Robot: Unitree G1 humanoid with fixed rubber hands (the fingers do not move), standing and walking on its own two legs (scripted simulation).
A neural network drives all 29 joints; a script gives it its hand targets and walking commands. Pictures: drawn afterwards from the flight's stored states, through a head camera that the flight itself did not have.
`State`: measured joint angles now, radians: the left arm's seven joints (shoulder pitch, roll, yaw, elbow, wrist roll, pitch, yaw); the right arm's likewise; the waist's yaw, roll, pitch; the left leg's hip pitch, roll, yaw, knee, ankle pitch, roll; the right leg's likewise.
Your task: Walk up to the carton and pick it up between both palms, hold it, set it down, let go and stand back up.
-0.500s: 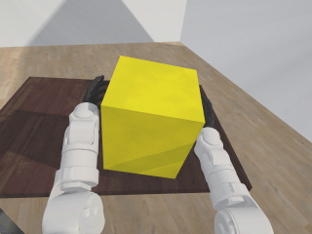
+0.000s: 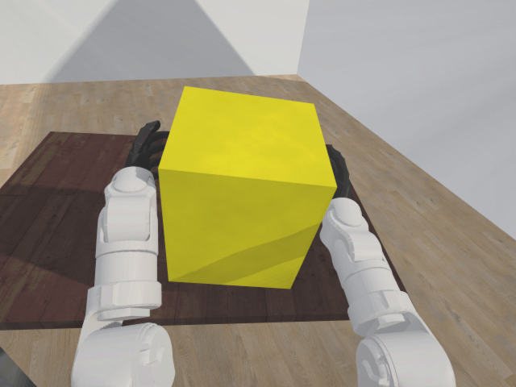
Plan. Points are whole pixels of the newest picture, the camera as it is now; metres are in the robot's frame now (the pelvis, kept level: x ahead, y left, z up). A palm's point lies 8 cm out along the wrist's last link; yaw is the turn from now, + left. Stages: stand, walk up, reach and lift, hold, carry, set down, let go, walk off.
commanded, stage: reach and lift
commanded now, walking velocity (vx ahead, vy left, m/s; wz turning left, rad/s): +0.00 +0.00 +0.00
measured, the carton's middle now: (240, 193) +0.40 -0.02 +0.15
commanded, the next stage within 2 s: hold in 0.68 s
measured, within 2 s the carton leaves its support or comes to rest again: neither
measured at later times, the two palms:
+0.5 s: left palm (136, 167) +0.38 +0.14 +0.21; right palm (338, 186) +0.36 -0.16 +0.19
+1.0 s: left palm (130, 160) +0.37 +0.14 +0.23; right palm (340, 177) +0.36 -0.16 +0.21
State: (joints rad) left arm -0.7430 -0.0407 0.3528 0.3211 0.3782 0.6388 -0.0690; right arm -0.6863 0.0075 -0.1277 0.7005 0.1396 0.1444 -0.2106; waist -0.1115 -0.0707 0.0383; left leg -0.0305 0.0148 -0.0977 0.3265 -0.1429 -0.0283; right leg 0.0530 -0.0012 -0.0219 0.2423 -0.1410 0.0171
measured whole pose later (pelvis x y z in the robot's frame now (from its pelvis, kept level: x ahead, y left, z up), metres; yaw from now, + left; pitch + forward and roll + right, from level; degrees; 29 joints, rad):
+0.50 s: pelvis +0.00 +0.00 +0.00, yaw +0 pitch -9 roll -1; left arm -0.75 -0.04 0.35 0.30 0.38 0.68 -0.05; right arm -0.73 -0.01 -0.12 0.70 0.16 0.21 -0.20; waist -0.11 -0.07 0.02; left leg -0.03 0.01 -0.10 0.33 -0.14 -0.03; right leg 0.05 0.00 -0.02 0.24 -0.14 0.02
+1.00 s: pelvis +0.00 +0.00 +0.00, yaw +0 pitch -9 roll -1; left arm -0.76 -0.04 0.35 0.27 0.38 0.74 -0.04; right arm -0.76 -0.04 -0.08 0.69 0.21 0.27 -0.21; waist -0.11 -0.06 -0.02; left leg -0.03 0.01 -0.10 0.33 -0.14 -0.03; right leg 0.05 0.00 -0.02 0.24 -0.14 0.02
